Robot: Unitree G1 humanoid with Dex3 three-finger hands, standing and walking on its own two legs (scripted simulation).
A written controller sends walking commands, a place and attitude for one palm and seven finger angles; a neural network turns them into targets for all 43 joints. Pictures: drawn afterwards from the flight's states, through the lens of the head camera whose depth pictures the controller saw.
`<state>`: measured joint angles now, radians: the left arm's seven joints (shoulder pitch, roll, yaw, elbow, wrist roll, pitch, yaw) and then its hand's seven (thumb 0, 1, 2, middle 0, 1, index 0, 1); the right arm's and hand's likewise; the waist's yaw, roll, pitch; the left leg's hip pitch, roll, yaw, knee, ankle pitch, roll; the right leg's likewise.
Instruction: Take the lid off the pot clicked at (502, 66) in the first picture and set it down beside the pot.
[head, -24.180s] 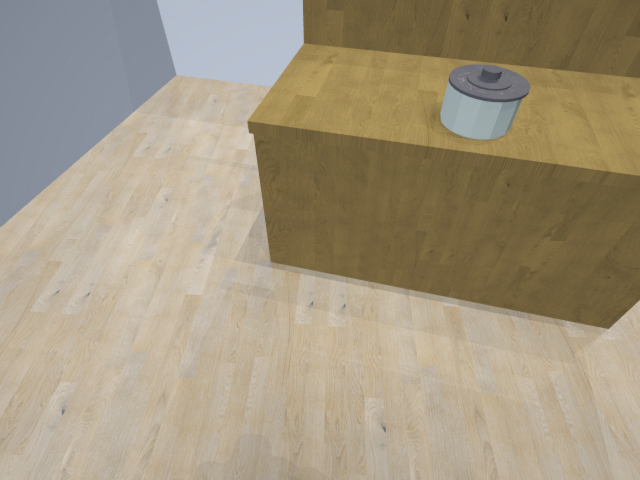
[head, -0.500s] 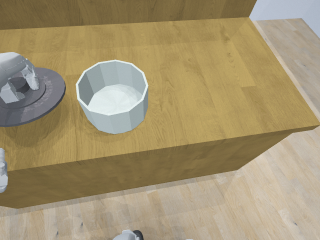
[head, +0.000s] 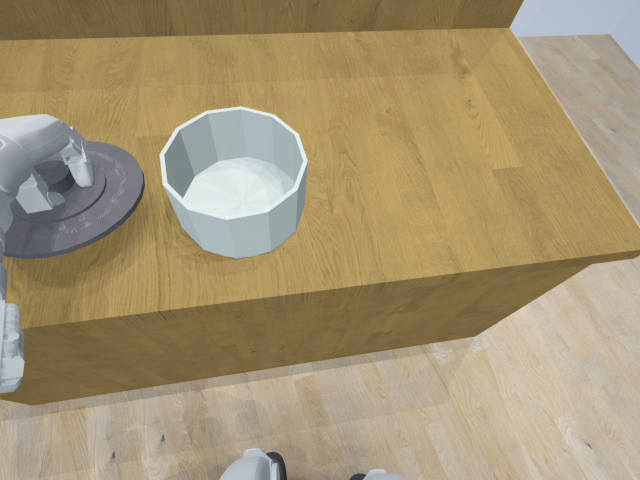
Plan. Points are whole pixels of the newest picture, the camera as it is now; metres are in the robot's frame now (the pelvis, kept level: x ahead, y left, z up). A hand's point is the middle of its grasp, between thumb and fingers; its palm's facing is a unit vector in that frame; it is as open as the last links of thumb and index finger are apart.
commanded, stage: lower the lid onto the table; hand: left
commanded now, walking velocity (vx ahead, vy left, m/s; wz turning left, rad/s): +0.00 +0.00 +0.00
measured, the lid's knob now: (51, 178) +0.49 +0.33 +0.03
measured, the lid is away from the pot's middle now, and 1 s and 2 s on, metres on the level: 0.23 0.25 0.26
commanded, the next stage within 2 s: open the fingers wide in 1.12 s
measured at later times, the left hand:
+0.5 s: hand (54, 200) +0.46 +0.33 +0.02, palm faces -0.48 -0.11 -0.87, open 6.5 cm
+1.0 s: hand (59, 204) +0.47 +0.34 -0.01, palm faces -0.46 -0.12 -0.88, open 6.4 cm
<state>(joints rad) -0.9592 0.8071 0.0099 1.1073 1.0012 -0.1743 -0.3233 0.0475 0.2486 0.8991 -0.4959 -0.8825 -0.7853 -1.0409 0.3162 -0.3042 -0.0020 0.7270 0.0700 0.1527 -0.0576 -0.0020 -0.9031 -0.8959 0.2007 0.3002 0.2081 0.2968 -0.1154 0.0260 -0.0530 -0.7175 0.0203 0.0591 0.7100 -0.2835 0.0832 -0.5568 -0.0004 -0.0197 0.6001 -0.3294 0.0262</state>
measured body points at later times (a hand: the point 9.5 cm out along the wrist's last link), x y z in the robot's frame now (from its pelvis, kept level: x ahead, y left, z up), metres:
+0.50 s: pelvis -0.01 +0.01 -0.01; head +0.11 +0.04 +0.42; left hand +0.48 +0.33 +0.07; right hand -0.03 -0.28 -0.12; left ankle +0.03 +0.06 -0.72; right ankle -0.03 -0.16 -0.72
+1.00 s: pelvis -0.02 +0.02 -0.03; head +0.12 +0.06 +0.40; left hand +0.49 +0.34 +0.04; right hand -0.04 -0.26 -0.13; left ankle +0.03 +0.06 -0.72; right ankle -0.03 -0.16 -0.71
